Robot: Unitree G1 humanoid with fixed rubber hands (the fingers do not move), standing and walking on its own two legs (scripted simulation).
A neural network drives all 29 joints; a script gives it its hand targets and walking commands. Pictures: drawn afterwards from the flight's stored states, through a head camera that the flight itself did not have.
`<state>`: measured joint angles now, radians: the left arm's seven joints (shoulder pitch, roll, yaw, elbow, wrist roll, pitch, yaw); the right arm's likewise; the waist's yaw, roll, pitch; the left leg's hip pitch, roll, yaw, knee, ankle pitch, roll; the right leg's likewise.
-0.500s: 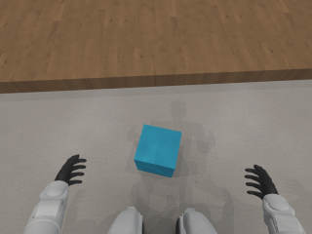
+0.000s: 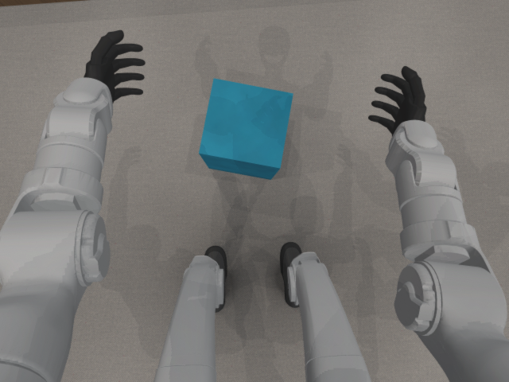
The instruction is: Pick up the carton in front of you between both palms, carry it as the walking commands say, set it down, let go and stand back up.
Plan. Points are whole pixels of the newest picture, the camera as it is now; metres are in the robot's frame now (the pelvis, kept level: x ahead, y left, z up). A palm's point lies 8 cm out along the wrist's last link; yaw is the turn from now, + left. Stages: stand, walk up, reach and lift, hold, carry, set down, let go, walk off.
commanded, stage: reach and lift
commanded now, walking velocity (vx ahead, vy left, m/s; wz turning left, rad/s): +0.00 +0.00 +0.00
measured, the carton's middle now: (245, 135) +0.56 +0.00 -0.55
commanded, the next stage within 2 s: none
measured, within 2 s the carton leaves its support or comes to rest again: neither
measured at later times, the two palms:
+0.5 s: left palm (151, 60) +0.60 +0.17 -0.18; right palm (355, 99) +0.53 -0.19 -0.18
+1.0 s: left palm (177, 113) +0.59 +0.17 -0.42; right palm (323, 137) +0.52 -0.20 -0.41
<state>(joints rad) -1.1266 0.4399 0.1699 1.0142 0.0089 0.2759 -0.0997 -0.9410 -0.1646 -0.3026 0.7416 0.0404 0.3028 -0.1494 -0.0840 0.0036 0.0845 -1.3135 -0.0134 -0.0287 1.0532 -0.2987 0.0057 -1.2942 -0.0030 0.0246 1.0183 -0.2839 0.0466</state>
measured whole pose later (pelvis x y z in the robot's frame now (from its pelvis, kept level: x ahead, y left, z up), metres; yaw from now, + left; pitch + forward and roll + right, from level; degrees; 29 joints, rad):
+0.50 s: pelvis +0.04 +0.00 -0.03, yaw -1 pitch +51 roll -4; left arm -1.39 0.35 0.36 1.06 0.21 0.15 -0.10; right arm -1.14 -0.01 -0.57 0.72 -0.16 0.14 -0.11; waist -0.08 0.02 0.01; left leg -1.68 -0.04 -0.08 1.15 -0.35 -0.01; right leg -1.66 0.02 0.03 1.12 -0.31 0.07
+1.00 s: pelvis -0.02 +0.00 -0.26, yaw -4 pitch +43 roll -6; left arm -1.69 0.56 -0.02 1.21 -0.13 0.17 -0.01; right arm -1.45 -0.20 -0.32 0.94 0.15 0.17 -0.19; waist -0.08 -0.03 0.30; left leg -2.24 -0.05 -0.09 2.05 -0.55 -0.02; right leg -2.20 0.06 0.02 1.98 -0.53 0.10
